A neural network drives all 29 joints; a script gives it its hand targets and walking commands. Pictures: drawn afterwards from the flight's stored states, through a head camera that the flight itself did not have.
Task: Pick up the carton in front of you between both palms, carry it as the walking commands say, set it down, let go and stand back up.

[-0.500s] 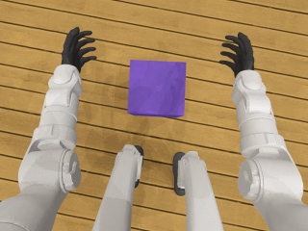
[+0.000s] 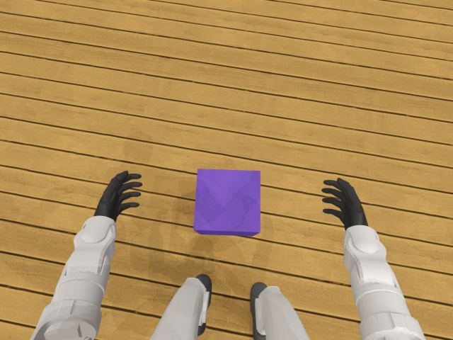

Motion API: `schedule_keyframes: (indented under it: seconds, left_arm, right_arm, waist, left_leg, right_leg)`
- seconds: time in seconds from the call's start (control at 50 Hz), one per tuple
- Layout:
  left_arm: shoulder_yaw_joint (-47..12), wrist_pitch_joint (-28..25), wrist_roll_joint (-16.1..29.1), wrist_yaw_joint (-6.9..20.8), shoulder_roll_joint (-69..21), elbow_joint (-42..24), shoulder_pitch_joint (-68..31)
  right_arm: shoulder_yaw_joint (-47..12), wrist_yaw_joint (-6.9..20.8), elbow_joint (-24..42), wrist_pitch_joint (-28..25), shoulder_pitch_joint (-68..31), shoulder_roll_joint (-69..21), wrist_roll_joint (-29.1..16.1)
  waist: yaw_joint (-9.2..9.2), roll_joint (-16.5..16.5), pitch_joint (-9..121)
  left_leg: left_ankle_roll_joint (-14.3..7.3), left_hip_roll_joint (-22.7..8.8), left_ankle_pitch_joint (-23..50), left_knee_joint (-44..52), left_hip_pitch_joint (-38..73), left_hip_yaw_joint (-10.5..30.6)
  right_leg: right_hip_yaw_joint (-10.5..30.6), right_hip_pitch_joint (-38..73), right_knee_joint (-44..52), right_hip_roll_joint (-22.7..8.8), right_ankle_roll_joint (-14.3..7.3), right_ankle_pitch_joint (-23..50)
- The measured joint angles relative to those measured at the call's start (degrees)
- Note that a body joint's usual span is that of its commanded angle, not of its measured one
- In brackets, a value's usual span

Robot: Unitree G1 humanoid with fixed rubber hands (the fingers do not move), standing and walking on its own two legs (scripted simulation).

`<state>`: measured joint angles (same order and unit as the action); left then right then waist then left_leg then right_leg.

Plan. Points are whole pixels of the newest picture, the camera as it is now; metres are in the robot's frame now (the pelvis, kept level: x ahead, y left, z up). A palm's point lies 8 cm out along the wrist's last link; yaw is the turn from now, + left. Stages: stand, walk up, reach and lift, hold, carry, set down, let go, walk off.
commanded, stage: let go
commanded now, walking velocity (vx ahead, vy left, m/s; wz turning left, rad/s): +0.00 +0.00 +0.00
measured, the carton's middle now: (227, 205) +0.41 +0.03 -0.60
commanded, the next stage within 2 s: stand in 0.80 s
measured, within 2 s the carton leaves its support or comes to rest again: neither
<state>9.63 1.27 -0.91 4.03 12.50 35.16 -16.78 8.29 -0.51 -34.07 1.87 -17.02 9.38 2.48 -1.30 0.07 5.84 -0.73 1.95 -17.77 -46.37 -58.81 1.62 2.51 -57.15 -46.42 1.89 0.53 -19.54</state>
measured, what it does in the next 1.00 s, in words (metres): stands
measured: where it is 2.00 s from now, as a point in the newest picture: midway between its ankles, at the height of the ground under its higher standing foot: (229, 319)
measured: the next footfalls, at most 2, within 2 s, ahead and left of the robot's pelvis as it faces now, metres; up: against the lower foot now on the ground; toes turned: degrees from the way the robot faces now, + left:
none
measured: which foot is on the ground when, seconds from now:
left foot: down 0.00-1.00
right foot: down 0.00-1.00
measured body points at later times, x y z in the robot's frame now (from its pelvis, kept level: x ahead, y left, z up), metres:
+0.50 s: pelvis +0.03 -0.02 +0.05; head +0.05 -0.01 +0.50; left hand +0.19 +0.22 -0.02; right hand +0.20 -0.25 -0.02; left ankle +0.02 +0.11 -0.69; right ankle +0.00 -0.12 -0.69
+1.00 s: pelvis +0.03 -0.01 +0.05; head +0.03 +0.00 +0.50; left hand +0.18 +0.27 -0.04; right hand +0.18 -0.29 -0.04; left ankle +0.02 +0.11 -0.69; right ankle +0.00 -0.12 -0.69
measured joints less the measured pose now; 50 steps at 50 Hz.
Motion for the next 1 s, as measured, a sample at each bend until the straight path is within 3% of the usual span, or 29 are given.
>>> schedule_keyframes:
  seconds: [0.26, 0.48, 0.66, 0.8, 0.88, 1.0]
  left_arm:
    - [-5.3, -3.0, 1.7, -0.7, -1.2, -6.7, 23.3]
    - [-7.0, 2.4, 1.0, 0.2, 0.0, -10.2, 30.6]
    - [-6.8, 6.9, -0.3, 0.6, -0.4, -11.2, 28.9]
    - [-7.2, 9.3, -1.0, -0.4, -0.4, -12.5, 29.2]
    - [-7.4, 5.6, -1.0, -3.7, 2.1, -7.1, 28.3]
    - [-6.5, 1.8, -1.3, -4.6, 5.7, -0.6, 28.4]
  right_arm:
    - [-4.1, 2.0, 5.2, -3.3, 22.3, 1.4, -1.8]
    - [-5.9, 4.3, 8.7, 1.6, 30.5, 3.1, -2.8]
    - [-6.0, 4.7, 9.9, 6.0, 29.3, 2.6, -2.0]
    - [-5.7, 4.1, 9.8, 5.8, 29.6, 2.4, -1.7]
    - [-6.4, 1.1, 2.3, 2.6, 28.9, 4.4, -0.4]
    - [-5.6, -0.2, -4.2, 0.1, 28.3, 7.9, 0.0]
  waist:
    - [0.59, -0.6, -3.5]
    - [1.26, 0.6, -8.7]
    - [1.34, 0.7, -12.4]
    - [1.36, 0.3, -13.3]
    - [0.90, 0.4, -9.2]
    - [0.87, 0.9, -6.6]
  left_leg:
    - [0.3, -0.2, 3.2, 16.0, 28.8, 0.4]
    - [0.9, -0.7, 4.2, 22.5, 48.5, 1.0]
    - [0.9, -0.6, 3.3, 21.3, 53.5, 1.1]
    - [0.7, -0.5, 2.8, 20.5, 54.2, 1.1]
    - [0.8, -0.6, 1.6, 17.9, 49.7, 1.0]
    - [0.5, -0.6, 0.9, 16.9, 47.1, 0.7]
  right_leg:
    - [0.2, 28.6, 15.7, -0.4, -0.7, 3.2]
    - [-0.3, 48.2, 21.9, -0.2, -1.6, 3.9]
    - [-0.3, 53.2, 20.6, -0.2, -1.7, 2.9]
    - [-0.4, 54.2, 20.3, -0.3, -1.5, 2.7]
    - [-0.3, 49.9, 18.4, -0.1, -1.2, 1.9]
    - [-0.1, 47.5, 17.8, 0.0, -1.1, 1.5]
